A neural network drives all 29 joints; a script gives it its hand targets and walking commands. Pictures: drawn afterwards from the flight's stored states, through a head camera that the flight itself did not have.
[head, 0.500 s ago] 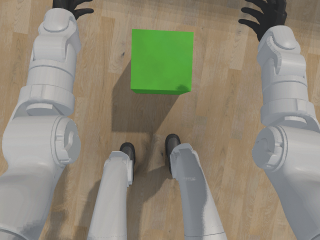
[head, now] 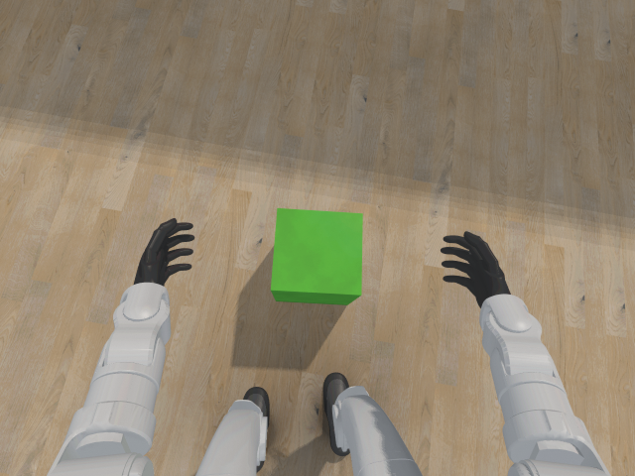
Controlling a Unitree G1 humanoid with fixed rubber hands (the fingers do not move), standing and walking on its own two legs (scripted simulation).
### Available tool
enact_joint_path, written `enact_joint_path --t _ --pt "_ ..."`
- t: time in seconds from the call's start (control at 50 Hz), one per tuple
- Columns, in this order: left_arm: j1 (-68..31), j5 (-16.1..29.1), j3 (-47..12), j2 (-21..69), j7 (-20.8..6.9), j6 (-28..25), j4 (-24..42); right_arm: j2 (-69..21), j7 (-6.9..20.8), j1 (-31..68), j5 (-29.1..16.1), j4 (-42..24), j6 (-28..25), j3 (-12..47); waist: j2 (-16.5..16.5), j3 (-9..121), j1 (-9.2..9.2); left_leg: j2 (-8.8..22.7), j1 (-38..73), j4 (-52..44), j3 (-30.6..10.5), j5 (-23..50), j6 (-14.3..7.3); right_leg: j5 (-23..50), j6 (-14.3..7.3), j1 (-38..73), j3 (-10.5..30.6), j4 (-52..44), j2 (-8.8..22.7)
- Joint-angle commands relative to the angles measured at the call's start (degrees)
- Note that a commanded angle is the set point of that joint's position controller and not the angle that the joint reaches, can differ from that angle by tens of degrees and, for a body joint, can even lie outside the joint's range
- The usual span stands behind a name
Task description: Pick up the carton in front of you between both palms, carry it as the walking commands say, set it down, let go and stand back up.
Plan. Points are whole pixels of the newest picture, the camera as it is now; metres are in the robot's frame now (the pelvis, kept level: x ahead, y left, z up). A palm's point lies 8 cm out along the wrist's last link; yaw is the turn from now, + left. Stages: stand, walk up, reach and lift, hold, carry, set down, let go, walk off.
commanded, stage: let go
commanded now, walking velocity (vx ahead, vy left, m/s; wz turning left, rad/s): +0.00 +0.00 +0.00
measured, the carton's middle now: (315, 261) +0.46 -0.05 -0.61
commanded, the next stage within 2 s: stand in 0.86 s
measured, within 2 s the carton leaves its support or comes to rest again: neither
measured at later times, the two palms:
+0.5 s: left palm (49, 412) +0.20 +0.26 -0.02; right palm (506, 398) +0.19 -0.21 -0.02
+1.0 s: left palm (54, 438) +0.17 +0.26 -0.05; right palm (538, 410) +0.17 -0.25 -0.04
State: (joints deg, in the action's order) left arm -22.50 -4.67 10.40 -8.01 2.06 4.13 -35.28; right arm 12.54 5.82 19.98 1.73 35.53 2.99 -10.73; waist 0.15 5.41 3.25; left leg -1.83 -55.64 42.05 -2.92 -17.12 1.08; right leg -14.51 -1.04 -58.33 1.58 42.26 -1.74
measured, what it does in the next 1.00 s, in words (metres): shifts its weight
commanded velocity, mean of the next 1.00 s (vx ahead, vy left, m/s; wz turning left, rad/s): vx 0.00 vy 0.00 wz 0.00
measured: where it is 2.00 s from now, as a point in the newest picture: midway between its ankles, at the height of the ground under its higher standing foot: (297, 435)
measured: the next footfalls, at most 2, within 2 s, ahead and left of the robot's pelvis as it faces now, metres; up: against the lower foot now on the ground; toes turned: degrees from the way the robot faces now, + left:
none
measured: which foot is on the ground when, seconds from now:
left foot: down 0.00-1.00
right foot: down 0.00-1.00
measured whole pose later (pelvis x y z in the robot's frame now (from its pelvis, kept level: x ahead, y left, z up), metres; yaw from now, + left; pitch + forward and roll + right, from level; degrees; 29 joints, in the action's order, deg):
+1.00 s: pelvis +0.05 +0.01 +0.04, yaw -4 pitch +2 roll -1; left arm 17.6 -2.3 1.8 -13.9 -0.1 -1.6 -36.6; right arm 15.6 -1.4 -15.3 2.9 31.1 -0.3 -1.7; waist -1.8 2.2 0.1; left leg 0.3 -11.1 30.6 0.0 -21.1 -0.4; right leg -16.9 -0.3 -14.4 4.7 29.9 -3.4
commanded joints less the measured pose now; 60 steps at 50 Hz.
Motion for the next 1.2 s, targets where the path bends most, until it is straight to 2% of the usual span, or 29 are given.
enact_joint_path --t 0.0,0.14,0.24,0.34,0.46,0.58,0.74,0.76,0.8,0.84,0.86,0.88,0.9,0.92,0.98,1.02,1.08,1.18 --pt "3.45 0.54 -0.14 -4.72 -0.79 -2.69 5.69 4.90 -0.49 -4.38 -0.55 -6.53 -2.60 0.39 1.33 33.23 -0.05 -1.93 11.26 -5.62 2.34 13.65 0.29 31.03 2.19 41.09 2.34 -2.10 1.01" --pt "16.24 2.37 -2.65 -5.78 -2.40 -4.75 9.15 4.27 -1.15 -18.29 -1.81 -11.40 -4.31 3.77 0.41 20.02 -0.64 -0.88 27.13 -12.11 1.87 11.74 -0.22 20.05 2.49 43.61 0.32 -10.29 0.35" --pt "24.62 3.45 -4.37 -6.61 -3.23 -5.01 11.35 4.24 -1.49 -26.43 -2.43 -14.23 -4.08 5.69 -0.24 10.33 -1.42 -0.22 36.68 -17.14 1.64 12.24 -0.26 16.27 2.77 48.13 -0.58 -15.45 -0.17" --pt "30.46 3.81 -5.82 -7.28 -4.10 -3.61 13.36 5.08 -1.36 -30.11 -2.45 -15.75 -2.43 6.58 -2.38 1.50 -2.85 0.57 41.61 -20.75 1.45 12.16 0.25 12.50 2.30 52.17 -1.25 -18.57 -1.04" --pt "32.15 4.25 -6.91 -8.06 -5.25 -0.33 15.75 5.85 -1.22 -30.37 -1.60 -16.07 0.96 6.45 -2.77 -6.70 -3.22 1.30 42.49 -22.91 1.28 9.20 0.12 8.52 1.85 55.18 -1.77 -19.14 -1.60" --pt "32.37 4.49 -7.14 -8.34 -5.80 2.14 16.74 5.87 -1.39 -30.97 -0.78 -16.03 3.55 6.11 -0.78 -8.80 -2.62 1.16 44.35 -22.27 1.25 11.41 -0.15 10.34 1.97 56.73 -1.81 -18.72 -1.71" --pt "33.10 4.02 -6.52 -8.70 -5.60 2.78 16.65 5.50 -1.63 -31.15 -0.65 -16.77 4.09 6.11 -1.38 -6.93 -3.15 0.64 46.84 -20.86 1.40 16.82 0.09 14.58 1.82 57.88 -1.33 -18.34 -1.68" --pt "35.99 4.71 -6.85 -8.92 -4.48 1.14 13.20 7.00 -3.25 -29.16 0.86 -19.95 7.09 5.90 -0.03 -3.61 -4.29 0.72 49.35 -18.70 1.21 22.07 0.11 14.07 2.62 57.05 -1.60 -16.33 -2.91" --pt "34.76 5.03 -7.19 -9.00 -3.70 0.53 14.28 6.73 -4.32 -31.55 -0.04 -19.20 8.10 6.92 -1.49 -3.65 -3.54 0.61 49.35 -17.96 1.42 23.60 0.42 14.15 2.01 55.14 -0.76 -16.06 -2.51" --pt "33.49 5.01 -7.58 -8.90 -3.53 0.34 14.85 6.37 -4.78 -31.24 -0.58 -19.19 8.44 7.64 -1.60 -4.27 -3.27 0.34 48.34 -18.19 1.66 21.86 0.41 14.28 1.91 54.19 -0.59 -15.91 -2.19" --pt "41.44 1.77 -6.16 -13.24 -1.61 -2.86 4.52 8.84 -6.42 -34.26 0.80 -11.09 1.51 6.88 -4.52 -7.00 -3.32 6.23 46.02 -18.68 2.25 -10.57 0.59 -1.82 3.54 42.02 4.75 -19.82 4.76" --pt "39.92 1.15 -5.80 -15.31 -0.89 -4.39 4.56 8.88 -7.39 -36.17 1.93 -10.46 -1.42 6.91 -3.30 -11.79 -2.00 7.06 42.05 -20.71 -1.61 -17.21 0.14 -9.01 3.56 37.93 6.28 -20.99 4.41" --pt "37.64 1.32 -5.97 -13.97 -0.99 -5.59 4.52 9.08 -7.72 -35.12 2.15 -9.45 -3.24 7.05 -2.68 -12.67 -2.37 7.86 39.63 -20.80 -3.05 -17.41 -0.53 -8.54 3.22 35.97 6.80 -20.35 4.06" --pt "37.42 1.74 -6.51 -12.50 -1.31 -6.65 3.85 9.22 -7.83 -34.29 1.83 -8.92 -4.50 7.09 -1.76 -10.79 -2.68 8.30 39.78 -20.35 -3.92 -15.38 -0.97 -5.43 2.64 36.39 7.10 -19.64 3.88" --pt "37.38 2.65 -7.22 -11.64 -2.23 -9.08 1.27 8.97 -7.66 -33.81 0.87 -6.79 -6.83 7.62 1.52 -0.91 -2.40 7.80 45.13 -15.67 -2.46 -1.66 -0.84 10.36 1.16 39.60 8.82 -16.28 4.45" --pt "38.57 2.88 -7.34 -12.23 -2.13 -9.47 -0.33 9.32 -7.75 -35.02 0.52 -5.43 -7.29 7.85 1.10 1.82 -2.18 7.68 46.33 -13.39 -1.41 5.17 -0.49 17.14 0.48 40.71 9.58 -14.02 4.37" --pt "40.64 3.08 -7.67 -12.69 -1.69 -9.04 -1.95 9.54 -8.12 -36.96 0.01 -4.06 -6.78 8.30 -0.07 1.85 -2.12 7.88 46.02 -11.45 -0.31 11.36 -0.47 19.78 -0.15 40.21 9.59 -11.93 3.67" --pt "42.45 3.19 -8.16 -12.89 -1.16 -8.06 -3.04 9.94 -8.64 -39.52 -0.42 -2.65 -5.62 8.83 -0.66 0.58 -2.14 8.01 44.91 -9.73 1.32 15.59 -0.71 20.95 -0.64 39.20 9.66 -9.59 2.93"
